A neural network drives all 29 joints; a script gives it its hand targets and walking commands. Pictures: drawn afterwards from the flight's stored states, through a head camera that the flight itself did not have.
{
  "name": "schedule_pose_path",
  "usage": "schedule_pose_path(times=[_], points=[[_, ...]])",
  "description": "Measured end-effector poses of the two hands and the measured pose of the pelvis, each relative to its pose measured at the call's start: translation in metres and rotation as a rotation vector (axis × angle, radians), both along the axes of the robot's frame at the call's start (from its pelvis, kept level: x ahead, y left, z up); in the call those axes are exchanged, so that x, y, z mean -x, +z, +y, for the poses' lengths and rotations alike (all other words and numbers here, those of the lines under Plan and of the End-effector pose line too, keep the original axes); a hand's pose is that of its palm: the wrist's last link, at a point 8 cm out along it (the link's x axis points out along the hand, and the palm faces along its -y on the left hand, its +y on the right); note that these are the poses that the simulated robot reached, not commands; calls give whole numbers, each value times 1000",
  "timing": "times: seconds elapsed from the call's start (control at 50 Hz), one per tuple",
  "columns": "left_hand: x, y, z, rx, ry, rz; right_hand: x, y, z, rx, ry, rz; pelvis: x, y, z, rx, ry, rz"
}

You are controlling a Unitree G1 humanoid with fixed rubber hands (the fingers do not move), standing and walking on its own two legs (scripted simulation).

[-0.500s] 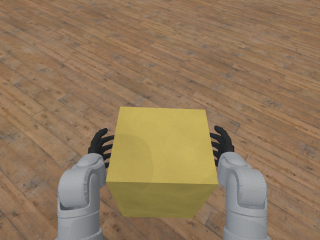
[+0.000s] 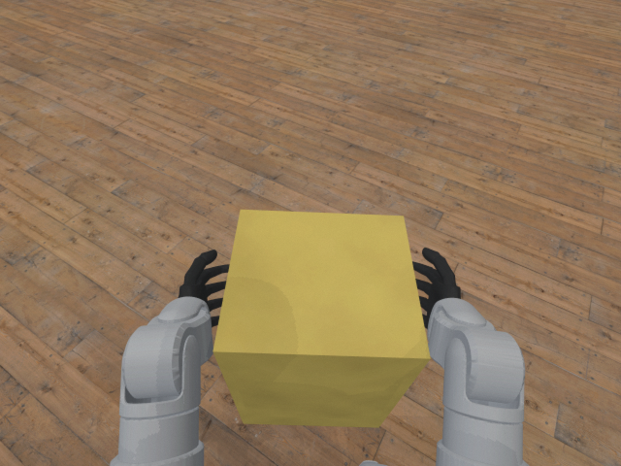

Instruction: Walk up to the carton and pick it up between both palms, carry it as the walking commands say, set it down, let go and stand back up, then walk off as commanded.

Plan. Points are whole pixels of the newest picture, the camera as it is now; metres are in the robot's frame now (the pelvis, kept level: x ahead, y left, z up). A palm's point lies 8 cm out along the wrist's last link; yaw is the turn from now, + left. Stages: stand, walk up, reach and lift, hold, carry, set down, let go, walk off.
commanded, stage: carry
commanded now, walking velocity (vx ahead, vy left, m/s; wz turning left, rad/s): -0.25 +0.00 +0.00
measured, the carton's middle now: (316, 329) +0.29 -0.02 +0.02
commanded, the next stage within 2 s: none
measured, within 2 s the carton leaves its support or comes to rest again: neither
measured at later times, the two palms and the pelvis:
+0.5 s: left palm out of the picture +0.05 +0.19 +0.08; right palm out of the picture +0.05 -0.10 +0.08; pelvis -0.22 +0.05 +0.01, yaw +0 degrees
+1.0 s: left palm out of the picture -0.19 +0.37 +0.09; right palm out of the picture -0.16 +0.08 +0.10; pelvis -0.45 +0.20 +0.00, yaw +1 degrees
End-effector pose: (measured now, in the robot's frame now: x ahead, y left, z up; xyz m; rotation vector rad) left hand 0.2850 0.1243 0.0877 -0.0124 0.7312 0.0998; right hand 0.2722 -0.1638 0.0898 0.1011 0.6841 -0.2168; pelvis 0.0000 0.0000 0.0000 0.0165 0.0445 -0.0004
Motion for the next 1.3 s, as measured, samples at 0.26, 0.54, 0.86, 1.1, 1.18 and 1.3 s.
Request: schedule_pose_path(times=[0.26, 0.54, 0.86, 1.1, 1.18, 1.3], points=[[137, -10, 68, 31, 117, 51, 105, -3, 68, 37, 125, 50, 115, 6, 32, 47, 9, -19], [253, -1, 67, -40, 19, 60, 247, -11, 67, -35, 29, 54, 241, 8, 64, -30, 9, -28], [427, -28, 205, 71, 106, 124, 397, -10, 206, 92, 129, 122, 391, 8, 170, 47, 28, -41], [508, 4, 248, -10, 104, -20, 481, -2, 247, -20, 95, -23, 499, -1, 223, 38, -13, 2], [544, -2, 249, -30, 30, 72, 538, -12, 248, -21, 41, 67, 530, 10, 242, -6, -19, -29], [583, 10, 272, -48, -27, 32, 591, -2, 273, -48, -25, 23, 582, 13, 282, -33, -6, -36]])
